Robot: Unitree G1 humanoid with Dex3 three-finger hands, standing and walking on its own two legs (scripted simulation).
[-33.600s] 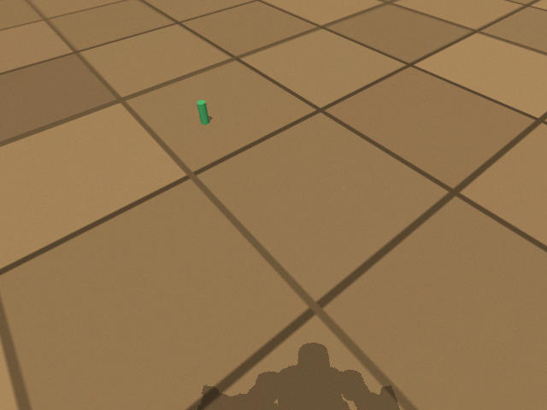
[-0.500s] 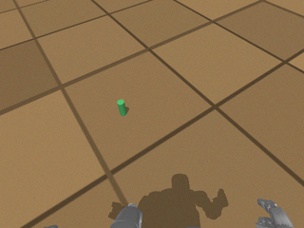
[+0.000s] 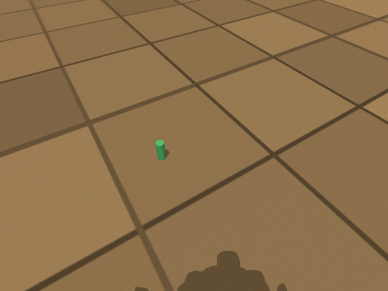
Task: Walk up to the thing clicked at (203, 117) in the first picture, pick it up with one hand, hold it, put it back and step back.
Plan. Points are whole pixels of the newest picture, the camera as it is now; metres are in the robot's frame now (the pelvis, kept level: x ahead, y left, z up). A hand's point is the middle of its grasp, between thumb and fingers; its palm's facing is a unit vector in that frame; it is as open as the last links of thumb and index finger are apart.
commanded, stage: step back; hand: left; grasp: from the side
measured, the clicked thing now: (160, 150) +1.06 +0.22 -0.69
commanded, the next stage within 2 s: stand in 0.62 s
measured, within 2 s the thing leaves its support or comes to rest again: neither
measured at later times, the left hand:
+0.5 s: hand out of the picture +0.12 +0.29 -0.15, palm faces +0.01 -0.93 -0.36, open 7.4 cm
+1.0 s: hand out of the picture +0.13 +0.27 -0.14, palm faces -0.04 -0.94 -0.33, open 7.4 cm
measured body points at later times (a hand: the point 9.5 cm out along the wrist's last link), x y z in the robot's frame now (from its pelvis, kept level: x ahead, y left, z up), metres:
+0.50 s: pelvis +0.04 +0.02 +0.00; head +0.07 +0.03 +0.45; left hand +0.12 +0.34 -0.13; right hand +0.16 -0.27 -0.12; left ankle +0.09 +0.14 -0.73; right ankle +0.02 -0.11 -0.73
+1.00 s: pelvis +0.05 +0.02 +0.02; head +0.05 +0.03 +0.47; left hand +0.14 +0.32 -0.12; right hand +0.13 -0.28 -0.11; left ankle +0.09 +0.14 -0.73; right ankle +0.02 -0.11 -0.73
